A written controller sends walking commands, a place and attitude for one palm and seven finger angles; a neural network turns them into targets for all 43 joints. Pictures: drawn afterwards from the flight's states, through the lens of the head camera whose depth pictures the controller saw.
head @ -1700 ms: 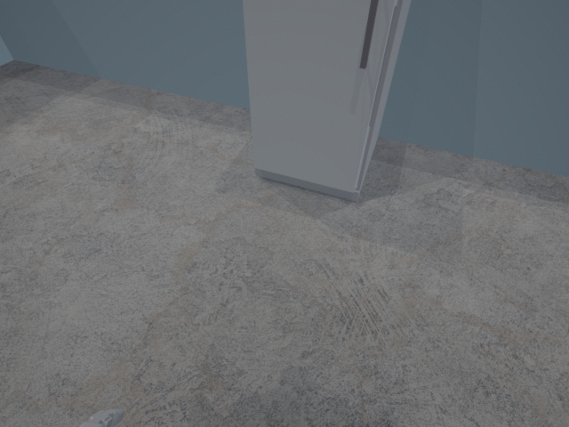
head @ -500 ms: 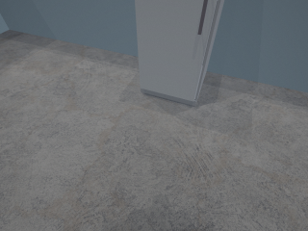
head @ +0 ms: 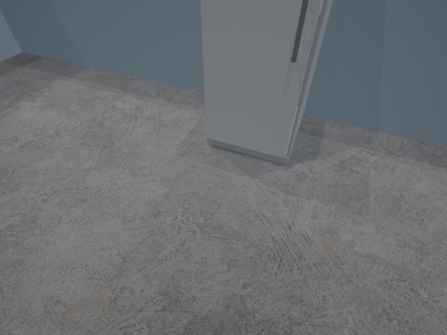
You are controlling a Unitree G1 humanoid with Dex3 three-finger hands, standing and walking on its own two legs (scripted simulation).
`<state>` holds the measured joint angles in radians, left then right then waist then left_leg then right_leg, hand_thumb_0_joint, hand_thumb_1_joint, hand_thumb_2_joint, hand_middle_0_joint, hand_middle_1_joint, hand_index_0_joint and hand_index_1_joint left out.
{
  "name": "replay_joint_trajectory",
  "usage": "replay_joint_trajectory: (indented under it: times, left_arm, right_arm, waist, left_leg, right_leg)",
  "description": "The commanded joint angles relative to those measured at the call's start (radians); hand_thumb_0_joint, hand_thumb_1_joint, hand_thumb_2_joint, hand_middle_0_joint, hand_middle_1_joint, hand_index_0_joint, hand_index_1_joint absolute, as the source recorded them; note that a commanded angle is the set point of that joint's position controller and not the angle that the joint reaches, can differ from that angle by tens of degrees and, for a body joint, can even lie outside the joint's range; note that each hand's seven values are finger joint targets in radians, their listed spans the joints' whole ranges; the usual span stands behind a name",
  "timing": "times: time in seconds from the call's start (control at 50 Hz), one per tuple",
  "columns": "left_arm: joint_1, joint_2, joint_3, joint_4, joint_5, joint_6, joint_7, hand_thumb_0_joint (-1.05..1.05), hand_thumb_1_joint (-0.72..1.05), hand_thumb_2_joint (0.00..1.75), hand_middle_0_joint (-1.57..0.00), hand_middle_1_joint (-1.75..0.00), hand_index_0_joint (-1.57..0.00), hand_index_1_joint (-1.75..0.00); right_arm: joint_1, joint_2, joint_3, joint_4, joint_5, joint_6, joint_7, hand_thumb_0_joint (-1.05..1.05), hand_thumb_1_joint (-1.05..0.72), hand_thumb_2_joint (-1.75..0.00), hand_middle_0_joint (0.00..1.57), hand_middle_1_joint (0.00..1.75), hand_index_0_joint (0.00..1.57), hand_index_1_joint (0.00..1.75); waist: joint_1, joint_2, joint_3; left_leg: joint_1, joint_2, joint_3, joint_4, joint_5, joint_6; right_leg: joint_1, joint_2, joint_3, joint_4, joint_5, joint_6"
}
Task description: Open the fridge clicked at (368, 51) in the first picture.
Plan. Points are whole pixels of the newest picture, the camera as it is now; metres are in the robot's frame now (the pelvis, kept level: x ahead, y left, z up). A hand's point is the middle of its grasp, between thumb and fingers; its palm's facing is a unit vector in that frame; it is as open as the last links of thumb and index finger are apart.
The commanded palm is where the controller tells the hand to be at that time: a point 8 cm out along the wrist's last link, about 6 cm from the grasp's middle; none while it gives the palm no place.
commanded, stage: walk to a spot facing it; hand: right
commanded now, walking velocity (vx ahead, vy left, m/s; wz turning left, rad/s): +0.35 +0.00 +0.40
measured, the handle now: (301, 26) +1.25 -0.27 +0.09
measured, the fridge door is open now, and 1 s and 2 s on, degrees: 0 0 0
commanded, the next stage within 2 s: turn to face it in 1.28 s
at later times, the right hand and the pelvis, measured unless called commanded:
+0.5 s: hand out of the picture +0.16 -0.14 -0.18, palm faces -0.11 +0.98 -0.17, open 7.4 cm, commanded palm none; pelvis +0.16 +0.03 +0.00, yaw +9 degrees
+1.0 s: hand (296, 212) +0.50 -0.19 -0.17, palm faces -0.24 +0.96 -0.16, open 7.4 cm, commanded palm none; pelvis +0.40 -0.02 +0.00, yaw +18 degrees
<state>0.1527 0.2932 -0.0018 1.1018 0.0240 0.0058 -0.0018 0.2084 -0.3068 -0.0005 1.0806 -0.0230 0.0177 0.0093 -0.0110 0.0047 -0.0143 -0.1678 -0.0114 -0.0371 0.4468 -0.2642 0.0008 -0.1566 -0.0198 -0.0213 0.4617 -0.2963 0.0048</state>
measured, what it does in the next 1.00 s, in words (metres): walks ahead, turning left: left foot, then right foot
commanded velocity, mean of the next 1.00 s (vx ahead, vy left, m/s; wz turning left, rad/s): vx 0.36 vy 0.00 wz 0.33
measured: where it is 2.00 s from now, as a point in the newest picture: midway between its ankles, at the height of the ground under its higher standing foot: (199, 243)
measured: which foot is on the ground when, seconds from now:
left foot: down 0.00-0.12, up 0.14-0.28, down 0.30-0.70, up 0.72-1.00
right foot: down 0.00-0.30, up 0.32-0.66, down 0.68-1.00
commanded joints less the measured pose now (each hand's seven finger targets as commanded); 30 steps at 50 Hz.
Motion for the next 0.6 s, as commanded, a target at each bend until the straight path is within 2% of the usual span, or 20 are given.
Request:
replay_joint_trajectory:
  times: [0.0,0.04,0.06,0.1,0.12,0.14,0.18,0.2,0.22,0.24,0.26,0.28,0.3,0.32,0.34,0.38,0.42,0.48,0.56,0.58]
  left_arm:
    - [0.051,0.133,0.038,-0.061,0.003,-0.014,0.004,0.00,0.90,0.90,-0.20,-0.30,-0.20,-0.30]
    - [0.095,0.127,0.044,-0.066,0.000,-0.031,0.009,0.00,0.90,0.90,-0.20,-0.30,-0.20,-0.30]
    - [0.127,0.135,0.049,-0.063,-0.002,-0.039,0.012,0.00,0.90,0.90,-0.20,-0.30,-0.20,-0.30]
    - [0.205,0.169,0.071,-0.052,-0.004,-0.050,0.017,0.00,0.90,0.90,-0.20,-0.30,-0.20,-0.30]
    - [0.241,0.165,0.077,-0.043,-0.005,-0.057,0.019,0.00,0.90,0.90,-0.20,-0.30,-0.20,-0.30]
    - [0.266,0.151,0.075,-0.035,-0.004,-0.064,0.021,0.00,0.90,0.90,-0.20,-0.30,-0.20,-0.30]
    - [0.256,0.119,0.071,-0.032,0.001,-0.068,0.024,0.00,0.90,0.90,-0.20,-0.30,-0.20,-0.30]
    - [0.223,0.115,0.069,-0.037,0.005,-0.068,0.025,0.00,0.90,0.90,-0.20,-0.30,-0.20,-0.30]
    - [0.176,0.111,0.065,-0.045,0.006,-0.067,0.025,0.00,0.90,0.90,-0.20,-0.30,-0.20,-0.30]
    - [0.143,0.100,0.062,-0.050,0.000,-0.068,0.023,0.00,0.90,0.90,-0.20,-0.30,-0.20,-0.30]
    - [0.128,0.043,0.052,-0.075,-0.018,-0.074,0.012,0.00,0.90,0.90,-0.20,-0.30,-0.20,-0.30]
    - [0.068,-0.002,0.038,-0.128,-0.016,-0.083,0.005,0.00,0.90,0.90,-0.20,-0.30,-0.20,-0.30]
    - [0.058,0.022,0.047,-0.127,-0.011,-0.084,0.005,0.00,0.90,0.90,-0.20,-0.30,-0.20,-0.30]
    - [0.030,0.002,0.054,-0.117,-0.014,-0.086,0.004,0.00,0.90,0.90,-0.20,-0.30,-0.20,-0.30]
    - [0.005,-0.014,0.052,-0.114,-0.009,-0.083,0.001,0.00,0.90,0.90,-0.20,-0.30,-0.20,-0.30]
    - [0.046,-0.041,0.057,-0.091,0.000,-0.065,-0.005,0.00,0.90,0.90,-0.20,-0.30,-0.20,-0.30]
    - [0.083,-0.065,0.056,-0.086,0.000,-0.050,-0.010,0.00,0.90,0.90,-0.20,-0.30,-0.20,-0.30]
    - [0.058,-0.082,0.058,-0.106,-0.006,-0.046,-0.024,0.00,0.90,0.90,-0.20,-0.30,-0.20,-0.30]
    - [-0.024,-0.082,0.056,-0.148,-0.010,-0.061,-0.033,0.00,0.90,0.90,-0.20,-0.30,-0.20,-0.30]
    - [-0.010,-0.077,0.059,-0.151,-0.012,-0.066,-0.032,0.00,0.90,0.90,-0.20,-0.30,-0.20,-0.30]
  right_arm:
    - [0.045,-0.125,-0.043,-0.069,-0.001,-0.005,0.006,0.00,-0.90,-0.90,0.20,0.30,0.20,0.30]
    - [0.060,-0.099,-0.049,-0.083,0.002,-0.016,0.009,0.00,-0.90,-0.90,0.20,0.30,0.20,0.30]
    - [0.061,-0.080,-0.049,-0.091,0.004,-0.023,0.011,0.00,-0.90,-0.90,0.20,0.30,0.20,0.30]
    - [0.018,-0.031,-0.045,-0.130,0.004,-0.038,0.016,0.00,-0.90,-0.90,0.20,0.30,0.20,0.30]
    - [-0.048,-0.023,-0.047,-0.158,0.003,-0.041,0.016,0.00,-0.90,-0.90,0.20,0.30,0.20,0.30]
    - [-0.079,-0.022,-0.050,-0.177,0.002,-0.045,0.017,0.00,-0.90,-0.90,0.20,0.30,0.20,0.30]
    - [-0.076,0.000,-0.053,-0.173,0.004,-0.055,0.021,0.00,-0.90,-0.90,0.20,0.30,0.20,0.30]
    - [-0.033,0.021,-0.055,-0.158,0.005,-0.057,0.025,0.00,-0.90,-0.90,0.20,0.30,0.20,0.30]
    - [0.062,0.036,-0.058,-0.126,0.004,-0.058,0.030,0.00,-0.90,-0.90,0.20,0.30,0.20,0.30]
    - [0.231,0.024,-0.066,-0.066,0.000,-0.061,0.029,0.00,-0.90,-0.90,0.20,0.30,0.20,0.30]
    - [0.408,-0.079,-0.088,-0.007,-0.008,-0.073,0.012,0.00,-0.90,-0.90,0.20,0.30,0.20,0.30]
    - [0.491,-0.136,-0.097,0.020,0.008,-0.080,-0.008,0.00,-0.90,-0.90,0.20,0.30,0.20,0.30]
    - [0.464,-0.122,-0.094,0.013,0.015,-0.078,-0.017,0.00,-0.90,-0.90,0.20,0.30,0.20,0.30]
    - [0.391,-0.097,-0.089,-0.003,0.013,-0.078,-0.019,0.00,-0.90,-0.90,0.20,0.30,0.20,0.30]
    - [0.340,-0.074,-0.081,-0.020,0.009,-0.079,-0.019,0.00,-0.90,-0.90,0.20,0.30,0.20,0.30]
    - [0.244,-0.015,-0.065,-0.038,0.000,-0.082,-0.025,0.00,-0.90,-0.90,0.20,0.30,0.20,0.30]
    - [0.221,-0.004,-0.062,-0.038,-0.007,-0.090,-0.027,0.00,-0.90,-0.90,0.20,0.30,0.20,0.30]
    - [0.219,-0.014,-0.061,-0.022,-0.006,-0.096,-0.026,0.00,-0.90,-0.90,0.20,0.30,0.20,0.30]
    - [0.235,-0.010,-0.064,-0.004,-0.004,-0.094,-0.028,0.00,-0.90,-0.90,0.20,0.30,0.20,0.30]
    - [0.223,-0.019,-0.068,-0.005,-0.006,-0.094,-0.029,0.00,-0.90,-0.90,0.20,0.30,0.20,0.30]
  waist:
    - [0.005,0.035,0.166]
    - [0.019,-0.006,0.159]
    - [0.032,-0.049,0.144]
    - [0.061,-0.198,0.118]
    - [0.088,-0.225,0.156]
    - [0.094,-0.216,0.171]
    - [0.074,-0.143,0.165]
    - [0.043,-0.129,0.148]
    - [-0.010,-0.112,0.108]
    - [-0.091,-0.036,0.026]
    - [-0.155,0.243,-0.052]
    - [-0.155,0.388,-0.041]
    - [-0.138,0.247,-0.038]
    - [-0.117,0.125,0.022]
    - [-0.100,0.090,0.080]
    - [-0.033,0.043,0.137]
    - [0.004,0.051,0.138]
    - [0.013,0.101,0.133]
    - [-0.009,0.132,0.150]
    - [0.001,0.137,0.140]
  left_leg:
    - [-0.168,0.085,-0.176,-0.108,-0.378,0.076]
    - [-0.207,0.063,-0.162,-0.025,-0.296,0.086]
    - [-0.254,0.034,-0.118,0.059,-0.227,0.077]
    - [-0.404,-0.024,0.037,0.292,-0.175,0.036]
    - [-0.502,0.011,0.051,0.393,-0.245,0.021]
    - [-0.549,0.046,0.035,0.439,-0.264,0.015]
    - [-0.491,0.086,0.039,0.385,-0.279,0.021]
    - [-0.383,0.085,0.067,0.303,-0.256,0.024]
    - [-0.196,0.066,0.108,0.179,-0.162,0.029]
    - [0.066,0.014,0.144,0.064,-0.017,0.039]
    - [0.291,0.193,-0.147,-0.055,-0.077,0.103]
    - [0.356,0.379,-0.505,-0.186,0.093,0.179]
    - [0.366,0.394,-0.515,-0.182,0.118,0.233]
    - [0.286,0.386,-0.468,-0.172,0.079,0.260]
    - [0.182,0.368,-0.441,-0.187,0.058,0.246]
    - [0.033,0.326,-0.304,-0.215,0.076,0.215]
    - [-0.017,0.287,-0.200,-0.228,0.160,0.197]
    - [-0.013,0.237,-0.103,-0.242,0.181,0.173]
    - [0.004,0.216,-0.071,-0.219,0.233,0.142]
    - [0.007,0.224,-0.072,-0.199,0.237,0.139]
  right_leg:
    - [-0.130,-0.085,0.069,-0.047,-0.323,-0.036]
    - [-0.078,-0.114,0.096,-0.047,-0.277,-0.058]
    - [-0.013,-0.156,0.143,-0.079,-0.249,-0.081]
    - [0.135,-0.307,0.298,-0.202,-0.206,-0.159]
    - [0.182,-0.361,0.333,-0.243,-0.116,-0.201]
    - [0.209,-0.380,0.332,-0.233,0.018,-0.221]
    - [0.184,-0.378,0.239,-0.169,0.221,-0.205]
    - [0.129,-0.349,0.158,-0.137,0.246,-0.168]
    - [0.041,-0.291,0.049,-0.051,0.241,-0.117]
    - [-0.077,-0.209,-0.050,0.169,0.275,-0.073]
    - [-0.304,-0.103,-0.146,0.486,0.116,-0.020]
    - [-0.508,-0.017,-0.125,0.676,-0.231,0.001]
    - [-0.544,-0.054,-0.035,0.757,-0.237,-0.011]
    - [-0.568,-0.092,-0.025,0.787,-0.172,-0.011]
    - [-0.566,-0.114,-0.016,0.785,-0.134,-0.005]
    - [-0.493,-0.139,-0.013,0.717,-0.074,0.007]
    - [-0.453,-0.133,-0.046,0.626,-0.043,0.027]
    - [-0.427,-0.121,-0.078,0.479,0.049,0.033]
    - [-0.339,-0.088,-0.111,0.276,0.099,0.014]
    - [-0.294,-0.085,-0.104,0.240,0.090,0.005]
